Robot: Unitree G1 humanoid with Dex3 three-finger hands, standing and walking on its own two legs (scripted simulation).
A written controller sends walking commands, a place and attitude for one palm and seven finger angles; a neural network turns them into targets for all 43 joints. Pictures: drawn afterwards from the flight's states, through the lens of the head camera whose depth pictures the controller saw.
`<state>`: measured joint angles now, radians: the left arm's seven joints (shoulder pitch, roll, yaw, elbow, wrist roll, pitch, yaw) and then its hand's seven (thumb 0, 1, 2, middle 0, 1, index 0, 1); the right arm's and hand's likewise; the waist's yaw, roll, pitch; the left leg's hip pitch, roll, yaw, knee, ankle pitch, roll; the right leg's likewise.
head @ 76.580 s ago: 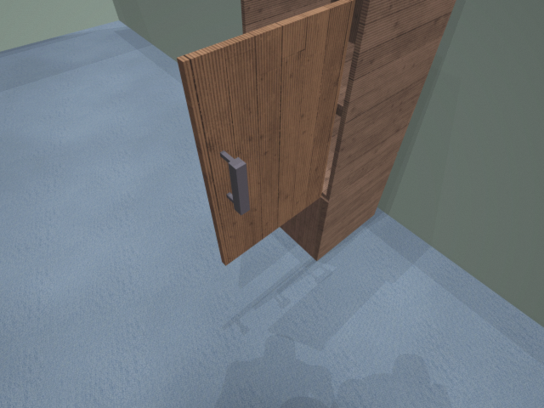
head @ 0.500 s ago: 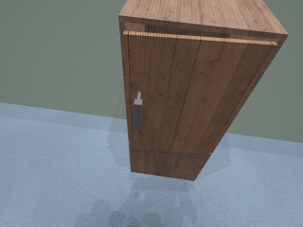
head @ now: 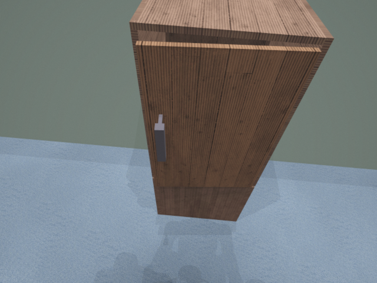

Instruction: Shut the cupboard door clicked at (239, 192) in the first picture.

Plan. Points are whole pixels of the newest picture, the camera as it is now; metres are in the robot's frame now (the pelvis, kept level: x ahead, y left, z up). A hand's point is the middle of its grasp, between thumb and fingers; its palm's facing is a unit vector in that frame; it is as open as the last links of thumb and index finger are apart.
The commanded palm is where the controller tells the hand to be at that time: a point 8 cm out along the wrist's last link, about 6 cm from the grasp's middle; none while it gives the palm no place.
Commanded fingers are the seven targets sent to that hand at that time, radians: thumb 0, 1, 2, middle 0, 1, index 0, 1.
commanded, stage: look again from close up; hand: left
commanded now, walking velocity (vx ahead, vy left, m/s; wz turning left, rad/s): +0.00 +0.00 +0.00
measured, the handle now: (161, 138) +0.49 +0.10 -0.02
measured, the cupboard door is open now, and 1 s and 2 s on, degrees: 5 5 5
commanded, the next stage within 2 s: shuffle to correct the standing spot in 0.46 s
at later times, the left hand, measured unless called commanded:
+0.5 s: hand out of the picture +0.00 +0.18 -0.19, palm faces +0.03 -0.98 -0.18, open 7.3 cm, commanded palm none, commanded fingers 0.00 0.90 0.90 -0.20 -0.30 -0.20 -0.30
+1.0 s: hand out of the picture -0.04 +0.14 -0.19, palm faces +0.05 -0.99 -0.16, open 7.3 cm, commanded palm none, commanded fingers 0.00 0.90 0.90 -0.20 -0.30 -0.20 -0.30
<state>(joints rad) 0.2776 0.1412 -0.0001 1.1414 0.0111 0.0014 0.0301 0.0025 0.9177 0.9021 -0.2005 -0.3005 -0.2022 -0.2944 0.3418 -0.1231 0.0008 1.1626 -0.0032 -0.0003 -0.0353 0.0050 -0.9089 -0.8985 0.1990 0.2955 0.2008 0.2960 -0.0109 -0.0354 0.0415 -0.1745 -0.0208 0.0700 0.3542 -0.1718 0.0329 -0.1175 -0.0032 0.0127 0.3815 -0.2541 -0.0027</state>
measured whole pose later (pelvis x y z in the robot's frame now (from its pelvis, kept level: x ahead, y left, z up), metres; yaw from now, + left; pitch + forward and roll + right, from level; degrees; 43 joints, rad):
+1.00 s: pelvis +0.00 -0.03 -0.01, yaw +1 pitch +0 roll -1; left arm 0.40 0.17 0.02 1.03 0.04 0.01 0.01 0.00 0.91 0.90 -0.20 -0.30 -0.20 -0.29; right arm 0.32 -0.16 -0.03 1.08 -0.02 0.01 -0.04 0.01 -0.91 -0.90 0.20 0.30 0.20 0.30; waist 0.00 -0.03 0.00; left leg -0.34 0.05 0.04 0.68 -0.39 0.03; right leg -0.19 0.04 -0.08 0.51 -0.33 -0.06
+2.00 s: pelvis +0.04 -0.11 -0.03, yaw +1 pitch -1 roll +0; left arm 0.28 0.19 0.01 0.98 0.03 0.00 0.04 0.00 0.91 0.90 -0.20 -0.30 -0.20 -0.29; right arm 0.17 -0.16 -0.02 0.91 -0.01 0.01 -0.01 0.00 -0.91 -0.90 0.20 0.30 0.20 0.30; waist 0.03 -0.03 0.05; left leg -0.35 -0.05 0.12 0.65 -0.29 0.10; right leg -0.28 -0.07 0.02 0.64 -0.34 0.00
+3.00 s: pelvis +0.03 -0.15 -0.01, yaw +2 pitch -1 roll +1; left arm 0.33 0.11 -0.02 1.11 0.02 -0.02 0.03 0.00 0.91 0.90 -0.20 -0.30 -0.20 -0.29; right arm 0.29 -0.15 -0.02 1.08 -0.01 -0.02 -0.02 0.01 -0.92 -0.90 0.20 0.30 0.20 0.30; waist 0.00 0.01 0.02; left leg -0.27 -0.03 0.08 0.42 -0.15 0.05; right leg -0.23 0.00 0.04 0.49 -0.25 0.01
